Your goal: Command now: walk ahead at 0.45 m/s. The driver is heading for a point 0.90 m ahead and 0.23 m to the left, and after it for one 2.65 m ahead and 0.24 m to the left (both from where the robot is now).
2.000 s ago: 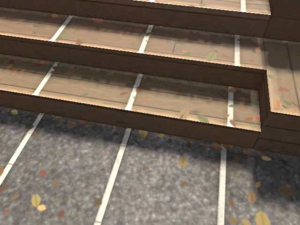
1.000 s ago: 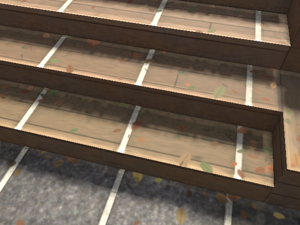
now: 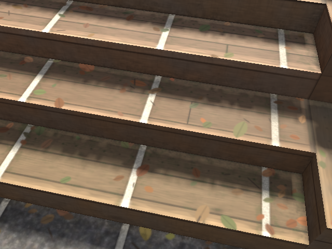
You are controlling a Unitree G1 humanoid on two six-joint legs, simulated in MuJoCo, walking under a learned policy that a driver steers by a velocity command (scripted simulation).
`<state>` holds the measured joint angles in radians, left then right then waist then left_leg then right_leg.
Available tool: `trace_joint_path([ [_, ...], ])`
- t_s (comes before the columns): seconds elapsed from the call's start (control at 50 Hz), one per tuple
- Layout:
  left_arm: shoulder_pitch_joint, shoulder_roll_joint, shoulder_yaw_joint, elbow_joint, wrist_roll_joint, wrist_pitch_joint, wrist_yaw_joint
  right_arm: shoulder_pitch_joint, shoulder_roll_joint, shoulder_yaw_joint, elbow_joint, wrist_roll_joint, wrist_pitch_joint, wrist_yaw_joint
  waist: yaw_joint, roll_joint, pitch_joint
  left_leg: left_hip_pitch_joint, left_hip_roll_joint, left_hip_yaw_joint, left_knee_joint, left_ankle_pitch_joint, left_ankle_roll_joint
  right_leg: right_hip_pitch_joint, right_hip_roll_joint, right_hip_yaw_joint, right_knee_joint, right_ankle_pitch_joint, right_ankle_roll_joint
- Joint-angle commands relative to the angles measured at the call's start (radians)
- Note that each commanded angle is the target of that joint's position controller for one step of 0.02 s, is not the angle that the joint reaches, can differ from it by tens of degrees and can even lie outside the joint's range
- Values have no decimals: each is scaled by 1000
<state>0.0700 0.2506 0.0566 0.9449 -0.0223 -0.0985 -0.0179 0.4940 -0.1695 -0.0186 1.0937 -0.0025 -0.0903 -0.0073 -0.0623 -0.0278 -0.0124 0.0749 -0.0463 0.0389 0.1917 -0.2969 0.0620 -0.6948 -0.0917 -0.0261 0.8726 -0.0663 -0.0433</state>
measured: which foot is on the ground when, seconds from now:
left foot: down 0.00-0.20, up 0.22-0.62, down 0.64-1.00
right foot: up 0.00-0.16, down 0.18-0.62, up 0.64-1.00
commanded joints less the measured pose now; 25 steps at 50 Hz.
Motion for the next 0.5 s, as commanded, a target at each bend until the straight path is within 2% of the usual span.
trace_joint_path([
  [0.02,-214,-1,-22,-117,-2,-8,-8,31,-184,-28,-45,3,-13,-17,-13,105,173,-189,212,-97,-131,433,102,57,52,-64,-223,122,9],
  [0.08,-262,36,-19,-156,-10,-13,-19,36,-196,-38,-37,14,-17,-13,3,118,172,-67,252,-82,-93,530,90,76,63,-43,-338,130,-28],
  [0.12,-217,85,-1,-163,-8,-21,-21,3,-217,-48,-47,10,-15,-13,57,147,97,23,271,-71,20,843,67,173,102,-50,-360,83,-62],
  [0.14,-136,117,13,-145,-6,-21,-17,-16,-228,-54,-53,5,-7,-15,104,176,27,63,273,-65,124,1018,55,265,130,-59,-353,48,-81],
  [0.16,86,150,35,-78,-3,-16,-8,-37,-224,-53,-60,-2,7,-16,201,197,-94,34,248,-41,333,1139,40,495,151,-63,-347,52,-111],
  [0.18,236,197,53,-41,-1,-9,4,-82,-216,-46,-90,-6,6,-11,273,172,-192,-164,218,-41,569,944,13,775,51,33,-336,59,-155],
  [0.2,365,284,72,-16,34,-3,8,50,-66,-6,-102,-6,-9,10,200,-119,-376,-608,43,-29,1026,289,-52,1207,-249,511,-349,-87,-334],
  [0.22,374,208,49,4,36,1,5,37,-76,-6,-73,19,-40,24,213,-168,-454,-728,-24,-189,1226,-244,-30,1207,-310,795,-542,-217,-354],
  [0.24,253,164,34,-12,18,-6,2,-81,-171,-33,-121,51,-57,27,187,-144,-257,-822,48,-183,1258,-196,-1,1040,-258,648,-596,-297,-286],
  [0.26,123,124,19,-42,14,-13,-1,-163,-198,-37,-152,60,-59,18,140,-53,-126,-803,111,-146,1202,-92,12,826,-232,480,-639,-242,-246],
  [0.28,110,81,9,-13,72,-8,6,-142,-138,-27,-130,-28,-37,19,63,82,4,-667,137,-135,1039,9,19,568,-190,324,-656,-31,-181],
  [0.3,108,64,1,0,69,-8,8,-100,-103,-21,-124,-54,-11,20,28,49,32,-563,136,-117,990,-1,5,447,-162,226,-679,91,-152],
  [0.32,122,60,-3,8,65,-13,5,-69,-81,-17,-110,-58,10,27,16,13,15,-495,123,-95,991,-8,-2,383,-147,154,-682,204,-154],
  [0.34,133,72,-1,12,60,-21,1,-55,-79,-19,-113,-51,23,31,4,-20,2,-482,121,-85,982,4,-4,363,-140,106,-682,265,-161],
  [0.38,134,91,2,13,55,-34,-2,-126,-96,-22,-157,-42,38,36,-5,-71,6,-526,143,-76,900,84,-9,347,-132,42,-716,196,-162],
  [0.44,165,95,1,13,54,-35,6,-281,-90,-8,-223,-33,41,46,27,-65,40,-534,157,-46,683,201,-18,352,-120,-16,-755,64,-150],
  [0.48,185,121,9,4,50,-38,12,-341,-88,-4,-242,-28,44,47,46,-43,30,-520,140,-20,584,232,-23,414,-131,-37,-736,108,-139],
  [0.5,211,123,12,7,53,-36,14,-349,-87,-3,-247,-26,49,43,53,-59,15,-513,135,-3,574,215,-19,451,-143,-45,-719,89,-137],
])
Next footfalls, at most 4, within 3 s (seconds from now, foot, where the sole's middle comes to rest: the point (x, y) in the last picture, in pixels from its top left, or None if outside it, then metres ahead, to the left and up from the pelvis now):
0.18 right None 0.31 -0.13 -0.78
0.64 left None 0.44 0.08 -0.78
1.36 right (221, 214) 0.58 -0.23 -0.63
1.82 left None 0.39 -0.04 -0.78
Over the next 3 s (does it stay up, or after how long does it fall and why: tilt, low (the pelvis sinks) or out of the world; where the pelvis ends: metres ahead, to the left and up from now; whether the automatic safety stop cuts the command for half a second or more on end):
stays up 0.89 0.23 0.14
